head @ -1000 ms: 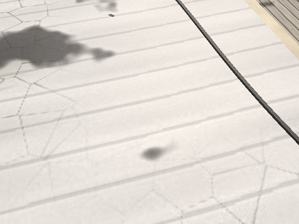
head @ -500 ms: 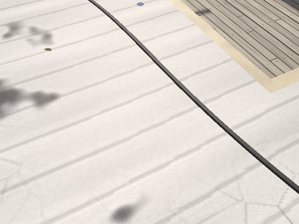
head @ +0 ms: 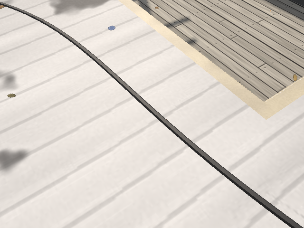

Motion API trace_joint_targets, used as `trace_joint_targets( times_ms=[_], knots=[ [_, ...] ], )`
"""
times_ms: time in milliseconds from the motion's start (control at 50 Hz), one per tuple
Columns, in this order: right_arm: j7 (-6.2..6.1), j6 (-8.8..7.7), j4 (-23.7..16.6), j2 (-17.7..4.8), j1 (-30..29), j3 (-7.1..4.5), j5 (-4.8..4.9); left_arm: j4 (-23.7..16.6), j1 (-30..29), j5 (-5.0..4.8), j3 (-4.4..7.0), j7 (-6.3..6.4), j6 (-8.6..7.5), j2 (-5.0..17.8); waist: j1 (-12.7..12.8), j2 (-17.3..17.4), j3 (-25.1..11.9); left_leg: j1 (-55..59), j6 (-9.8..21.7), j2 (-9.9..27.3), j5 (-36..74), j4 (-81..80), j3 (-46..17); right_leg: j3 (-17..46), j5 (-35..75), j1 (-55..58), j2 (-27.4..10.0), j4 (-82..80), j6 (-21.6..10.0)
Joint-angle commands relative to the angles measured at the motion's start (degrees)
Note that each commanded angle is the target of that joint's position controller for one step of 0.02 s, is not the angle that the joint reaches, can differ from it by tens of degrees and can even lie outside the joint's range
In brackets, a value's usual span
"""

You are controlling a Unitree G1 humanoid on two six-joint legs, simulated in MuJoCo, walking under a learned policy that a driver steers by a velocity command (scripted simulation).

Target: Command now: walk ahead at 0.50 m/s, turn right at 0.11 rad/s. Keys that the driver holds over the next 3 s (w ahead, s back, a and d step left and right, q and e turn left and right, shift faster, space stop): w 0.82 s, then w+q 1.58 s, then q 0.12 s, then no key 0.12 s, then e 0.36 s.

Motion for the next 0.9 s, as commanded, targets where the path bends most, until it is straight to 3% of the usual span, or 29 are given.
trace_joint_targets(
  times_ms=[20,80,120,160,180,200,220,240,260,280,320,360,420,540,640,700,720,740,760,780,800,820,840,880,900],
  knots=[
    [0.07,-0.6,-4.92,-2.27,-6.96,0.14,0.35,-1.0,4.6,0.23,0.74,0.39,-0.63,6.83,1.62,-6.28,2.46,-0.03,0.56,-2.95,4.63,-7.38,3.59,5.78,34.92,-0.31,-14.52,-2.15,-1.82],
    [-0.01,-1.02,-6.44,-2.77,-10.4,0.39,0.43,-0.03,6.28,0.8,0.5,0.93,-0.56,7.42,2.19,-6.46,3.21,0.4,2.49,-4.84,3.45,-13.1,4.28,6.01,38.46,5.1,-16.8,-1.09,-2.57],
    [-0.21,-1.5,-6.35,-3.68,-8.26,0.14,0.5,-0.02,4.45,1.04,0.54,1.36,-0.64,8.44,-0.15,-6.81,2.46,5.18,4.66,-6.76,-0.49,-16.08,4.51,5.19,47.68,6.78,-18.01,2.2,-2.46],
    [-1.09,-1.96,-3.39,-5.82,1.47,-0.86,0.49,-0.11,2.37,1.52,0.82,1.65,-0.64,9.72,-4.76,-7.71,-2.32,15.98,6.96,-10.12,-5.72,-17.74,4.8,4.46,60.37,7.6,-18.2,12.75,-1.66],
    [-1.62,-2.44,-0.25,-6.85,10.93,-1.56,0.19,-0.33,1.05,1.32,0.89,1.54,-0.41,10.05,-9.13,-6.28,-6.92,26.76,8.26,-10.53,-3.17,-22.03,4.59,3.24,57.34,4.72,-16.68,23.58,-0.96],
    [-2.34,-2.78,2.04,-10.27,20.56,-2.61,-1.18,-1.55,1.19,0.69,0.33,1.24,-0.55,8.56,-12.33,-2.19,-13.28,41.55,10.84,-1.5,-6.62,-22.8,-4.83,1.71,40.03,-6.0,-13.98,39.03,-0.37],
    [-2.08,-2.69,2.31,-16.16,23.14,-4.16,-2.28,-2.16,9.28,-1.66,-0.68,0.38,-0.43,2.37,-8.06,11.4,-19.94,57.47,20.23,15.72,-9.54,-27.08,-34.54,-1.17,-4.82,-27.91,-2.15,62.92,2.44],
    [-1.24,-1.95,2.01,-12.51,17.61,-3.55,0.31,-1.87,5.89,0.01,0.62,0.47,-0.42,8.14,-7.11,4.3,-17.71,53.15,19.95,14.52,-14.8,-33.52,-41.73,6.45,-13.65,-34.32,-2.81,68.09,1.16],
    [-1.04,-1.94,0.72,-9.48,10.66,-2.65,0.95,-3.73,0.96,0.34,0.84,0.33,-0.47,8.3,-4.69,1.77,-7.66,44.03,18.17,13.04,-16.77,-34.69,-31.26,6.44,-8.93,-37.13,-6.47,66.7,0.97],
    [-0.75,-2.33,0.65,-5.8,8.06,-1.66,0.7,-4.45,-2.01,0.49,0.64,0.04,-0.64,7.49,-3.94,-1.94,-3.5,37.2,16.57,10.59,-13.02,-36.99,-25.26,5.94,-5.65,-36.14,-8.55,63.43,1.01],
    [-1.15,-3.13,2.54,-2.6,8.04,-0.43,0.64,-4.45,-1.54,1.52,0.38,-0.58,0.62,5.16,-0.69,-0.34,-0.35,28.71,12.77,5.62,-5.6,-39.54,-15.86,5.37,-3.33,-30.97,-11.21,57.27,1.98],
    [-1.24,-4.12,4.11,-3.58,10.82,-0.49,0.77,-4.15,-0.7,1.89,0.11,-1.2,1.72,3.64,0.13,0.37,-0.7,27.22,12.54,4.28,0.47,-40.53,-12.17,3.92,-2.26,-29.57,-11.61,54.8,3.16],
    [-1.19,-4.61,5.27,-5.82,13.61,-0.89,1.04,-6.42,-6.82,1.91,0.01,-1.6,2.47,3.92,-0.27,0.36,1.16,27.72,12.64,3.3,1.53,-43.12,-8.73,1.96,2.64,-35.09,-13.54,49.2,4.98],
    [-1.22,-4.43,6.78,-5.41,19.32,-0.5,1.19,-10.97,-20.35,1.11,-0.78,-1.81,2.28,3.03,-3.94,1.0,2.64,33.44,10.62,1.19,10.26,-43.06,-4.14,-1.43,12.79,-38.06,-13.05,31.31,6.71],
    [-1.87,-4.06,8.24,-5.81,22.67,-0.48,0.44,-13.43,-26.38,1.02,-0.92,-1.6,1.73,3.58,-5.51,1.89,3.06,42.25,10.91,3.75,18.07,-39.41,-3.75,-2.37,11.24,-37.73,-11.01,23.23,4.87],
    [-2.39,-3.76,8.34,-7.0,20.53,-0.8,0.11,-13.07,-22.91,1.08,-0.28,-1.22,1.0,4.87,-2.73,2.49,1.53,44.78,9.74,5.0,31.76,-32.98,-2.84,-3.08,4.78,-30.58,-8.44,19.42,2.16],
    [-2.43,-3.59,8.33,-7.51,19.67,-0.94,0.1,-11.3,-17.31,1.2,0.28,-0.83,0.64,5.73,-0.32,2.55,-1.3,44.64,9.02,4.43,38.37,-26.6,-2.13,-3.76,3.51,-23.77,-6.52,17.59,0.99],
    [-2.33,-3.36,8.12,-7.3,18.65,-0.81,0.39,-8.01,-7.69,1.7,1.06,-0.31,0.06,6.95,3.76,0.65,-6.28,41.2,7.84,2.18,37.69,-15.9,-0.03,-4.08,6.12,-11.91,-5.64,14.05,-0.57],
    [-2.18,-3.48,6.34,-5.66,18.19,-0.17,1.0,-5.78,2.74,3.17,2.34,0.42,-0.43,11.1,7.23,-3.59,-13.3,29.6,6.68,-0.35,21.16,-0.07,1.75,6.89,2.65,3.45,-15.96,13.76,-3.58],
    [-1.57,-3.45,5.25,0.08,25.08,0.85,3.22,-5.24,6.02,3.6,3.89,0.35,-0.05,16.79,4.14,-17.52,-19.94,8.62,4.01,-11.41,-20.15,21.58,4.5,35.19,-0.55,18.06,-32.39,8.15,-11.74],
    [-1.92,-3.18,5.84,-6.04,21.49,-0.76,1.52,-5.77,1.77,1.14,3.49,-0.19,0.78,13.92,3.61,-8.83,-17.31,3.46,5.08,-9.9,-24.24,26.5,-4.0,38.46,-2.5,13.94,-30.33,4.79,-10.86],
    [-1.71,-3.38,4.28,-5.92,16.85,-0.98,1.28,-6.69,-4.35,0.59,2.57,-0.35,0.78,10.77,1.33,-6.75,-8.75,1.26,5.4,-7.11,-19.33,25.66,-4.42,28.75,-1.42,5.98,-28.29,3.96,-9.17],
    [-1.53,-3.55,4.08,-4.65,14.91,-0.68,1.35,-7.03,-7.36,0.84,1.72,-0.55,0.31,7.42,0.08,-4.09,-4.78,2.87,5.35,-5.15,-15.67,22.62,-4.5,22.35,3.32,-0.81,-25.98,1.57,-7.35],
    [-1.02,-2.05,4.81,-3.07,15.96,-0.66,0.29,-6.15,-8.62,0.9,0.75,-0.27,-0.51,4.1,-2.88,-5.27,-2.13,8.18,4.7,-3.3,-13.1,18.31,-4.57,12.92,8.69,-8.87,-21.76,-1.16,-3.56],
    [-0.62,-1.28,5.11,-2.33,16.58,-0.67,0.04,-5.55,-7.47,0.93,0.63,-0.15,-1.0,4.01,-3.37,-6.04,-2.08,9.66,4.35,-3.39,-12.42,17.48,-4.38,10.72,10.42,-10.24,-21.33,-1.97,-3.02]
  ],
)
Next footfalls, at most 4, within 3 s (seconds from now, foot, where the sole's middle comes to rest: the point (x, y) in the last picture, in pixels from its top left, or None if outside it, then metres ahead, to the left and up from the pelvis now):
0.20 left None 0.29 0.11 -0.78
0.74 right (187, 203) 0.59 -0.08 -0.78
1.32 left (146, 154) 0.84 0.12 -0.78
1.84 right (153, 101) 1.21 0.09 -0.78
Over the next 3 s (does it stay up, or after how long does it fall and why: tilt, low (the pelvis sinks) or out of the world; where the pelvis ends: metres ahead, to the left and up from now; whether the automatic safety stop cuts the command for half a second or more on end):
stays up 1.33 0.45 -0.01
